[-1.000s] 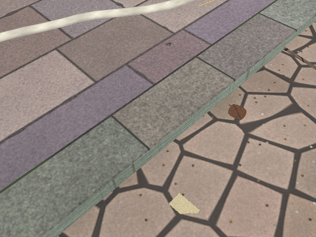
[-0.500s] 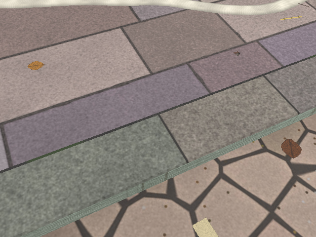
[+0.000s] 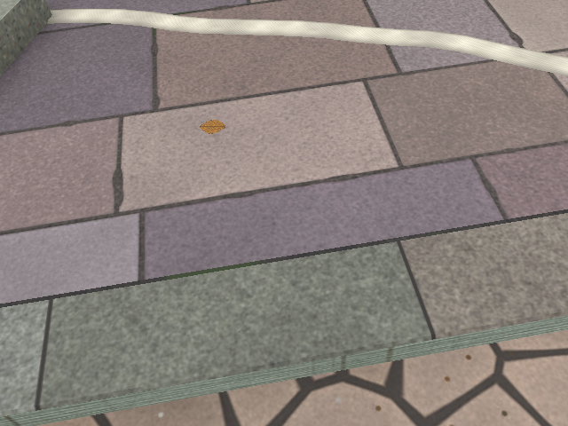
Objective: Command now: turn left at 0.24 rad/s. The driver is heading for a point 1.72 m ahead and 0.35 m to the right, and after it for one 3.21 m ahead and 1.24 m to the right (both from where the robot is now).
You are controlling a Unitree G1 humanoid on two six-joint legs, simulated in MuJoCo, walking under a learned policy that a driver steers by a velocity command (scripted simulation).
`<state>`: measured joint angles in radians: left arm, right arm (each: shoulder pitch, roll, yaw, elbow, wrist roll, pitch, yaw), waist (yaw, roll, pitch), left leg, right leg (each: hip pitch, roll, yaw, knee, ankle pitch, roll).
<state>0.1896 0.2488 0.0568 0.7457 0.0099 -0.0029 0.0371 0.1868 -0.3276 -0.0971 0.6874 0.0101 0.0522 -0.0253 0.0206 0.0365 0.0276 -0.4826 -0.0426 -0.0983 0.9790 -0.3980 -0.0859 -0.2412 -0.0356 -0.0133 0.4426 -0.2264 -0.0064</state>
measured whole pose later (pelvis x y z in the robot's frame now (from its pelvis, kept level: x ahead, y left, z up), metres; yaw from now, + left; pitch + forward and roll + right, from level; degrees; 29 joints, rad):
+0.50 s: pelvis +0.00 +0.03 -0.01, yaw +1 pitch -1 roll +0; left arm 0.20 0.28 0.04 0.89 0.01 -0.01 0.03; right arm 0.17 -0.23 -0.03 0.76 -0.01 0.01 -0.01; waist 0.03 0.00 0.03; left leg -0.20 -0.02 -0.04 0.51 -0.29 0.02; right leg -0.19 -0.06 -0.02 0.47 -0.25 0.06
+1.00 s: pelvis +0.00 +0.03 -0.01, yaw +1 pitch -2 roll +0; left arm 0.20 0.25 0.03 1.05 0.00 0.00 0.04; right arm 0.20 -0.24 -0.02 0.96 0.00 0.00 -0.02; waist 0.02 0.00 0.04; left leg -0.18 -0.02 -0.04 0.49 -0.28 0.01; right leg -0.18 -0.06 -0.01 0.47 -0.26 0.05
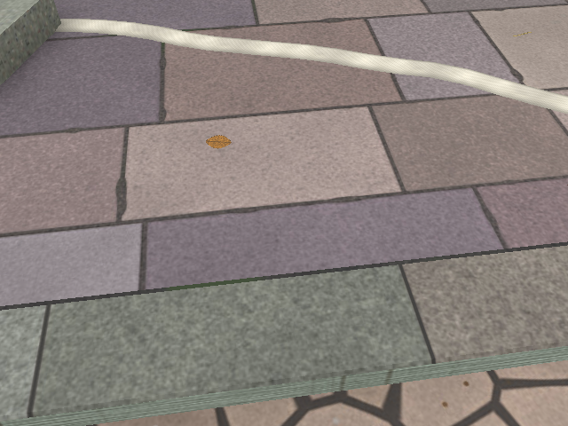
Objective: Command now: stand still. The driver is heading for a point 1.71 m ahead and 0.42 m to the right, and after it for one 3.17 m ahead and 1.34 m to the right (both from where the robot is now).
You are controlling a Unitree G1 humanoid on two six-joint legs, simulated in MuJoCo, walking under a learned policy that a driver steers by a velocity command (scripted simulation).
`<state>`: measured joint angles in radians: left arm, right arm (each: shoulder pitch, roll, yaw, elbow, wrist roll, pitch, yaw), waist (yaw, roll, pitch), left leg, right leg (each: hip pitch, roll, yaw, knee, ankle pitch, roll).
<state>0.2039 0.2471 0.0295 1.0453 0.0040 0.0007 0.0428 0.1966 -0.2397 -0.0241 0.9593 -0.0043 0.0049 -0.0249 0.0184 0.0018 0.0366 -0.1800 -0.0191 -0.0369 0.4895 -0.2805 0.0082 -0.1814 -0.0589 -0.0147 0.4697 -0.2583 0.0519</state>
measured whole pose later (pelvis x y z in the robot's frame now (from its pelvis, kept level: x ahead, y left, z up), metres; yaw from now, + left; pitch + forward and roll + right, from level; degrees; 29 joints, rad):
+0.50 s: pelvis +0.07 -0.03 +0.00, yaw +0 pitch +0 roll +0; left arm 0.42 0.20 0.03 1.10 0.03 -0.06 0.01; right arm 0.26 -0.25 -0.05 1.02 -0.03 -0.03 0.02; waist 0.03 0.02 0.00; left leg -0.37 0.01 0.01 0.93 -0.38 0.07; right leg -0.08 0.01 -0.02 0.39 -0.32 -0.03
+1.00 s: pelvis +0.31 +0.02 +0.01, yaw -1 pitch +0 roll +1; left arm 0.18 0.22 0.04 0.99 0.04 -0.05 -0.03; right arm 0.37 -0.20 -0.03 1.05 -0.02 -0.10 0.00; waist -0.01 -0.03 0.03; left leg -0.09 -0.08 0.10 0.29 -0.20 0.10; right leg -0.59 -0.09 -0.02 1.06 -0.22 -0.05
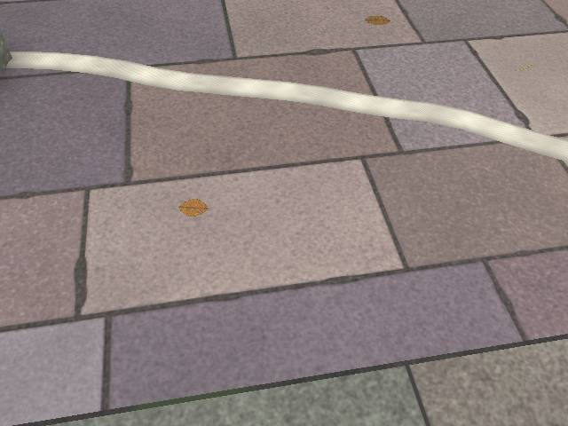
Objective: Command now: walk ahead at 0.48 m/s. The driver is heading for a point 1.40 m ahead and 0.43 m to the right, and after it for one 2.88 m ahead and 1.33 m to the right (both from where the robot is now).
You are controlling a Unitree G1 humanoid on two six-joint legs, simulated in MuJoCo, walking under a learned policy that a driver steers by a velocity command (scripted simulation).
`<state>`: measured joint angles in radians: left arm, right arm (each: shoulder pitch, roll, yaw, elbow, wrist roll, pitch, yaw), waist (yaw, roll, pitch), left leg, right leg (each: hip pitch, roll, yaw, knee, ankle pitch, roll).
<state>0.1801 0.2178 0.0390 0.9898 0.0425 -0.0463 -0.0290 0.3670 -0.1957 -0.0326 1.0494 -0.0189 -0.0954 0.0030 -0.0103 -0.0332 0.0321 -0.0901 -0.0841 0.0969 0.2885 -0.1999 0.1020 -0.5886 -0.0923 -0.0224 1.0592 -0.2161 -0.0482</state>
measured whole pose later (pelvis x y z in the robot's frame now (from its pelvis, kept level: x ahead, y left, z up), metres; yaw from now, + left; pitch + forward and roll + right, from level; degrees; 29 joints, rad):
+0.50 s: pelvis +0.33 -0.09 +0.04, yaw +1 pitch +1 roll -1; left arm 0.17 0.19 0.03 0.94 0.02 -0.08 -0.05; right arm 0.29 -0.22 -0.05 0.95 0.03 -0.09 0.01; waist -0.02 0.03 0.05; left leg -0.46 0.00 -0.09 1.55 -0.23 0.10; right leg -0.52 0.04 -0.19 0.81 -0.32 -0.13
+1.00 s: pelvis +0.62 -0.08 +0.07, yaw -3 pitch +3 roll +1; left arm 0.47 0.22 0.04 1.08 0.00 -0.06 0.02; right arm -0.09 -0.20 -0.03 0.82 0.02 -0.10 0.05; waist 0.07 0.02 0.01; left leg -0.48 -0.02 0.07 0.47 -0.03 0.11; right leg 0.13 0.06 -0.04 0.30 -0.43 -0.08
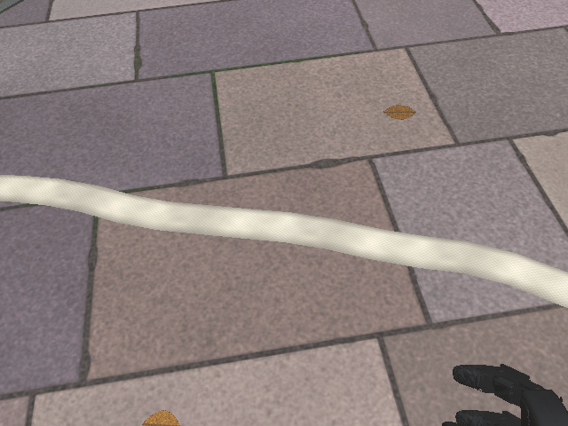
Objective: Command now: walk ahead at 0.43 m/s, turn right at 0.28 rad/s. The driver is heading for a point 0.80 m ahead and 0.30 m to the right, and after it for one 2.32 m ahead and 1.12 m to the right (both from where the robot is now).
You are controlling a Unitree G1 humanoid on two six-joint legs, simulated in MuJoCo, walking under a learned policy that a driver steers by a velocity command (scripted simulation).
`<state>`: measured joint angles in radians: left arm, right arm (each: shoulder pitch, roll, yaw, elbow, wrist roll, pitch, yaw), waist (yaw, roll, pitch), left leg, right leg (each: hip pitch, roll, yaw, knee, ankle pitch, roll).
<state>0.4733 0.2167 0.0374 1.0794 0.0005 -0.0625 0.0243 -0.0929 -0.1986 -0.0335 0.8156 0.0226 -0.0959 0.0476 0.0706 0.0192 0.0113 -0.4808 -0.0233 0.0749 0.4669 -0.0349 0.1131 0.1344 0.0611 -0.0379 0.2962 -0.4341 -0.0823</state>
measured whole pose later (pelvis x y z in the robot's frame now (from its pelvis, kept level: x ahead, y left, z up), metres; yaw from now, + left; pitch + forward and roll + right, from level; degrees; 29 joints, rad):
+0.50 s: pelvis +0.16 -0.03 +0.00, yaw -14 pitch +3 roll +2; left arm 0.11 0.26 0.09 0.74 0.01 -0.01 -0.02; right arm 0.11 -0.28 -0.07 0.90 0.00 -0.02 -0.05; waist 0.00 0.00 0.06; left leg -0.28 0.08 0.19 0.77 -0.46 -0.03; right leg -0.46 -0.01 -0.03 0.60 -0.16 -0.05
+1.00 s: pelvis +0.21 -0.01 +0.01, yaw -32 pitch +3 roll -1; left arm 0.18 0.30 0.10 0.65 -0.01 0.02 0.03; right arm 0.23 -0.27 -0.08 0.84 -0.02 -0.03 -0.03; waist -0.02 -0.04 -0.04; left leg -0.29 0.00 -0.02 0.51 -0.29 0.02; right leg -0.58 0.11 0.13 0.90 -0.37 -0.02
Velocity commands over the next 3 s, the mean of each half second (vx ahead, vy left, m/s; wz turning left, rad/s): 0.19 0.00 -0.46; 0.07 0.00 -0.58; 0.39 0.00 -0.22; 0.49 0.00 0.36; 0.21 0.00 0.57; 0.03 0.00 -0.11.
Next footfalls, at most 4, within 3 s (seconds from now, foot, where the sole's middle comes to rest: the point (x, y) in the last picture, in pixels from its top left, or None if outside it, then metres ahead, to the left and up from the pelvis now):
0.46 right None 0.25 -0.15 -0.76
0.92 left None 0.30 0.08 -0.76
1.34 right None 0.26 -0.26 -0.76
1.86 left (433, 344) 0.68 -0.26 -0.76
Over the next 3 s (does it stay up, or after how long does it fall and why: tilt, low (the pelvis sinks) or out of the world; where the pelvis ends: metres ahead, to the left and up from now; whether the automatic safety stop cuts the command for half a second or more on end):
stays up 0.73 -0.37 0.01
